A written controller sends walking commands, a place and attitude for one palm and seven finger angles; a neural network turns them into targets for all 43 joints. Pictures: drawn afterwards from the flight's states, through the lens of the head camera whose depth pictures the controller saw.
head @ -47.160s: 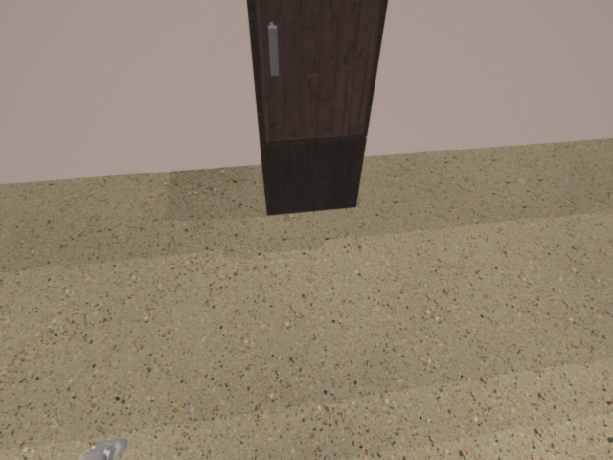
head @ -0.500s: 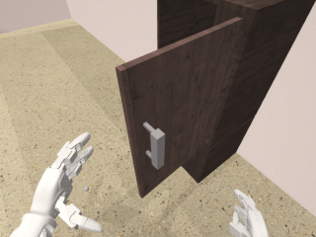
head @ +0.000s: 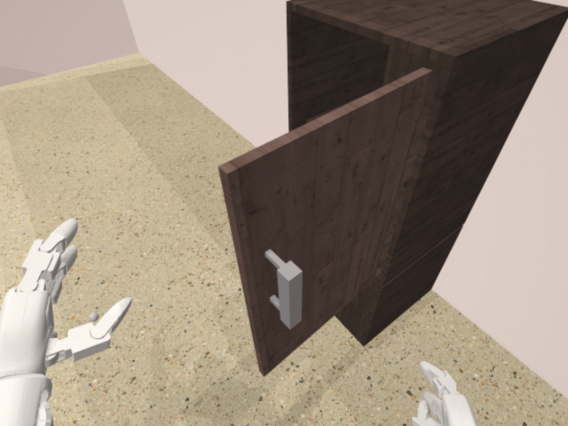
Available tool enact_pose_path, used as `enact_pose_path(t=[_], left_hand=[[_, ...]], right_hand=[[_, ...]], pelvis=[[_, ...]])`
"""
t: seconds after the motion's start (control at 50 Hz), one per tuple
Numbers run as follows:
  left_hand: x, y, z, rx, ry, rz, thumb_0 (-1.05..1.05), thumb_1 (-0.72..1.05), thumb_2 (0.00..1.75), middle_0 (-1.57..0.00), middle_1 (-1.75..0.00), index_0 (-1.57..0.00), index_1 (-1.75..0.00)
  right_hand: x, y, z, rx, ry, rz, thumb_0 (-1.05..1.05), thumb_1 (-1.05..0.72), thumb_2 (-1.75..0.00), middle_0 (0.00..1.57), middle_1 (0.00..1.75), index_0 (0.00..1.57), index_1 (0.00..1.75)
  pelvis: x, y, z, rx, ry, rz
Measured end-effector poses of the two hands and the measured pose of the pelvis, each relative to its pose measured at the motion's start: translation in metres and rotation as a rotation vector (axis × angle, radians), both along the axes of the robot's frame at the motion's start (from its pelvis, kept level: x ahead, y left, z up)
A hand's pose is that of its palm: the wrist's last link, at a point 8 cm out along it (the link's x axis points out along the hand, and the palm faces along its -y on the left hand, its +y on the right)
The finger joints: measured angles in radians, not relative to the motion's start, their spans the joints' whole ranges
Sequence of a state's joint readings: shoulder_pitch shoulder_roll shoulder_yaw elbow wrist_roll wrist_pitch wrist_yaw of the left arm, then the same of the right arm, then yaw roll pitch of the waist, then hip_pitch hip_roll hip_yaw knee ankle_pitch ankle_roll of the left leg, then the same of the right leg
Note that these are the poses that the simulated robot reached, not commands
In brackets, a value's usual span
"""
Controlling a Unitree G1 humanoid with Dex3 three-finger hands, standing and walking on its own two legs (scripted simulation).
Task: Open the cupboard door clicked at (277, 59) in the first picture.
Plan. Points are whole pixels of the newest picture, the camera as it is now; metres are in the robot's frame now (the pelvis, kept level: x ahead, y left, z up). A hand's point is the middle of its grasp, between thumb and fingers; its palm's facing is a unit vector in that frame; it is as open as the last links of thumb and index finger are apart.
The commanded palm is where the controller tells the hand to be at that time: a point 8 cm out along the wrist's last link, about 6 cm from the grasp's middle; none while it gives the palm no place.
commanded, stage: draw the hand back to the body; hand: left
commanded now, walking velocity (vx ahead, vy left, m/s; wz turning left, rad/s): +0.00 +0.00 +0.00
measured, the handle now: (281, 288) +0.32 +0.05 +0.01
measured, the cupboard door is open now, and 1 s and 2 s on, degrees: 94 94 94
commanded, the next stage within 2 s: step back with the hand held close in 0.54 s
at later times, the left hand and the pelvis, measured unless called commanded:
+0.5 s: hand (81, 312) +0.19 +0.24 +0.15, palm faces +0.44 -0.80 -0.40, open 7.5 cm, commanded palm +0.14 +0.28 +0.17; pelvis +0.00 -0.02 +0.01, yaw +0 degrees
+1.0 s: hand (68, 325) +0.17 +0.25 +0.15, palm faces +0.31 -0.79 -0.53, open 7.4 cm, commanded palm +0.11 +0.29 +0.18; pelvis -0.04 +0.00 +0.01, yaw -2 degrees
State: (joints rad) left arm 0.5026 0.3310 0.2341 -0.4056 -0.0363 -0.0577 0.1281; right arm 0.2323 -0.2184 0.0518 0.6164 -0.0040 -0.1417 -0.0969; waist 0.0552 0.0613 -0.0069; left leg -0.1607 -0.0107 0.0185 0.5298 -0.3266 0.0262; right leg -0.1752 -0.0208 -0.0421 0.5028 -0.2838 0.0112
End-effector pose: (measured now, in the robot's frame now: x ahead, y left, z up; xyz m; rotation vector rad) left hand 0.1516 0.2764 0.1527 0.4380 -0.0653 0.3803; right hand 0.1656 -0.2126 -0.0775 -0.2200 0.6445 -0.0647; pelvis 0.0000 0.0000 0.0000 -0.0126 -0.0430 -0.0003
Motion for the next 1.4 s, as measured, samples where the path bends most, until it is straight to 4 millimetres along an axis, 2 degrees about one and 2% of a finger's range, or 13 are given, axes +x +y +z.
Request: enact_pose_path(t=[0.22,0.34,0.46,0.68,0.8,0.92,1.02,1.16,1.3,1.4], left_hand=[[-0.003,0.018,0.026,0.055,-0.070,0.088,0.01,0.69,0.82,-0.20,-0.30,-0.20,-0.30],[-0.003,0.011,0.021,0.025,-0.056,0.087,0.01,0.82,0.87,-0.20,-0.30,-0.21,-0.30],[-0.005,0.004,0.011,0.003,-0.021,0.072,0.02,0.87,0.89,-0.21,-0.30,-0.21,-0.30],[-0.009,0.001,0.022,0.030,-0.055,0.065,0.02,0.88,0.90,-0.21,-0.30,-0.21,-0.30],[-0.006,0.003,0.037,0.118,-0.084,0.018,0.02,0.88,0.90,-0.21,-0.30,-0.21,-0.30],[-0.007,0.004,0.026,0.140,-0.005,-0.047,0.02,0.89,0.90,-0.21,-0.30,-0.21,-0.30],[-0.020,0.011,0.025,0.159,0.000,-0.075,0.02,0.88,0.90,-0.21,-0.30,-0.22,-0.30],[-0.051,0.022,0.032,0.192,-0.085,-0.060,0.02,0.88,0.90,-0.21,-0.30,-0.22,-0.30],[-0.082,0.026,0.026,0.195,-0.137,-0.013,0.02,0.88,0.90,-0.21,-0.30,-0.21,-0.30],[-0.097,0.024,0.024,0.177,-0.175,-0.011,0.02,0.88,0.90,-0.21,-0.30,-0.21,-0.30]], right_hand=[[0.016,-0.014,0.008,-0.011,-0.007,0.002,0.01,-0.90,-0.90,0.20,0.30,0.20,0.30],[0.015,-0.019,0.008,-0.006,0.002,0.001,0.01,-0.90,-0.90,0.20,0.30,0.20,0.30],[0.009,-0.024,0.008,-0.011,0.016,-0.009,0.01,-0.90,-0.90,0.20,0.30,0.20,0.30],[-0.002,-0.027,0.004,-0.001,0.022,-0.019,0.01,-0.90,-0.90,0.20,0.30,0.20,0.30],[-0.009,-0.032,0.006,-0.011,0.044,-0.045,0.01,-0.90,-0.90,0.20,0.30,0.20,0.30],[-0.025,-0.039,0.006,-0.036,0.076,-0.110,0.01,-0.90,-0.90,0.20,0.30,0.20,0.30],[-0.042,-0.038,0.009,-0.057,0.091,-0.142,0.01,-0.90,-0.90,0.20,0.30,0.20,0.30],[-0.065,-0.027,0.013,-0.071,0.064,-0.120,0.01,-0.90,-0.90,0.20,0.30,0.20,0.30],[-0.088,-0.018,0.007,-0.063,0.039,-0.078,0.01,-0.90,-0.90,0.20,0.30,0.20,0.30],[-0.110,-0.017,0.001,-0.072,0.063,-0.065,0.01,-0.90,-0.90,0.20,0.30,0.20,0.30]], pelvis=[[0.003,-0.008,0.006,0.002,-0.026,-0.004],[0.002,-0.013,0.008,0.004,-0.032,-0.005],[-0.001,-0.017,0.008,0.004,-0.040,-0.008],[-0.007,-0.021,0.009,0.003,-0.052,-0.011],[-0.015,-0.017,0.009,-0.007,0.001,-0.012],[-0.026,-0.007,0.008,0.000,0.035,-0.026],[-0.039,-0.001,0.006,0.005,0.037,-0.029],[-0.064,0.004,0.001,0.008,0.024,-0.024],[-0.089,0.004,-0.008,0.000,0.010,-0.012],[-0.104,0.003,-0.011,-0.004,0.013,-0.005]])
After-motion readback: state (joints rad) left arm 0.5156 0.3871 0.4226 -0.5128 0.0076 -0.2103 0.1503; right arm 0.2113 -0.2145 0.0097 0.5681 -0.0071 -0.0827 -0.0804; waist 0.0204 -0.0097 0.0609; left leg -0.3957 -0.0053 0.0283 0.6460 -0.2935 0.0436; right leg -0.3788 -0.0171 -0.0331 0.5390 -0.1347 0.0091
